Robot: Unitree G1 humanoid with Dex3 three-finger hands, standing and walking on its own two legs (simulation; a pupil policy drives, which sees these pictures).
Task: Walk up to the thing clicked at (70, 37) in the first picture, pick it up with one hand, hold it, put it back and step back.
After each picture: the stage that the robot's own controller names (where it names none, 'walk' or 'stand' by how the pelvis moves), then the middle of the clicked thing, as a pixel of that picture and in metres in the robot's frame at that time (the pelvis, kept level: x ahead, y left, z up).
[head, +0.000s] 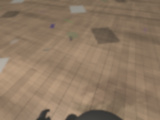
stand; (70, 38) +1.84 +0.49 -0.72
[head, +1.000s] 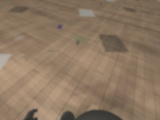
walk; (77, 42) +1.74 +0.20 -0.70
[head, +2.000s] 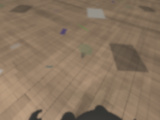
walk; (82, 55) +1.20 +0.07 -0.71
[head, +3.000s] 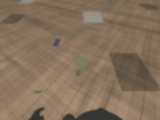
walk; (77, 73) +0.77 +0.15 -0.71
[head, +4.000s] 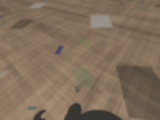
walk; (77, 89) +0.50 +0.20 -0.71
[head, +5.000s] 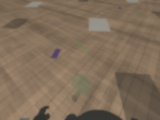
stand; (74, 98) +0.38 +0.17 -0.72
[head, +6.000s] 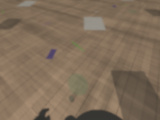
stand; (71, 98) +0.37 +0.20 -0.72
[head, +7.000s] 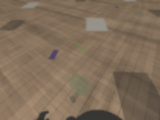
stand; (72, 99) +0.37 +0.19 -0.73
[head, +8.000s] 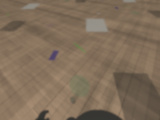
stand; (72, 100) +0.36 +0.19 -0.73
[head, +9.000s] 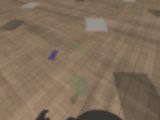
stand; (72, 100) +0.36 +0.19 -0.73
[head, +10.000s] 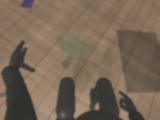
go down; (65, 65) +0.45 +0.18 -0.41
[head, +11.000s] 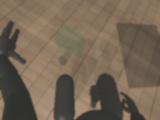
go down; (62, 61) +0.46 +0.18 -0.35
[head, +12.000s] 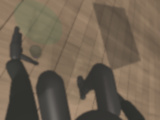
close in; (36, 52) +0.46 +0.23 -0.24
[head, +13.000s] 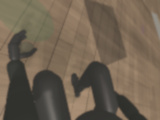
close; (26, 50) +0.45 +0.24 -0.24
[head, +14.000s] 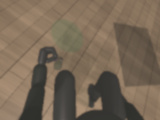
lift; (58, 62) +0.41 +0.21 -0.28
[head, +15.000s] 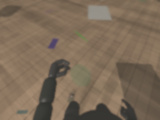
close; (71, 97) +0.32 +0.18 -0.65
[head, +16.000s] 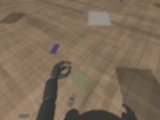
close; (70, 101) +0.30 +0.20 -0.70
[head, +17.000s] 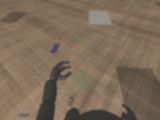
stand; (70, 100) +0.31 +0.21 -0.70
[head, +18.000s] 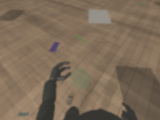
stand; (69, 99) +0.31 +0.21 -0.69
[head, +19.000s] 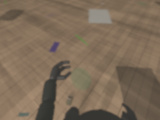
stand; (69, 100) +0.30 +0.21 -0.70
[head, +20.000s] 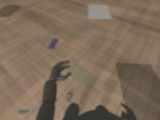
stand; (69, 96) +0.31 +0.22 -0.68
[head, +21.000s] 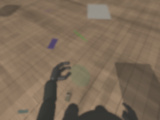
stand; (68, 96) +0.32 +0.23 -0.68
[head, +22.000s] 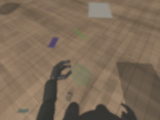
stand; (68, 96) +0.31 +0.21 -0.67
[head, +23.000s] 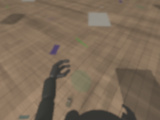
stand; (69, 102) +0.30 +0.22 -0.71
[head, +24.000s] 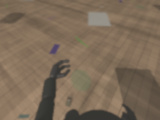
stand; (68, 101) +0.31 +0.22 -0.71
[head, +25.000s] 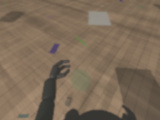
stand; (68, 101) +0.30 +0.22 -0.71
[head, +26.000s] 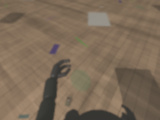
stand; (68, 101) +0.31 +0.23 -0.71
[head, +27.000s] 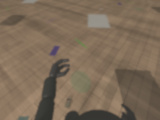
stand; (68, 102) +0.31 +0.23 -0.71
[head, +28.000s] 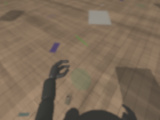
stand; (68, 99) +0.31 +0.23 -0.70
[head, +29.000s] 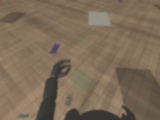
stand; (68, 100) +0.31 +0.23 -0.70
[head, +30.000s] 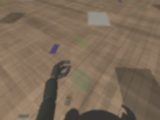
stand; (67, 100) +0.31 +0.24 -0.70
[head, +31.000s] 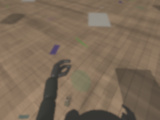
stand; (67, 101) +0.31 +0.24 -0.71
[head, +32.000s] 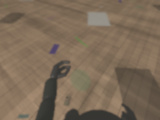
stand; (67, 100) +0.31 +0.24 -0.71
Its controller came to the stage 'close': yes
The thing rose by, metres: 0.01
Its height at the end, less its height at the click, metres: -0.02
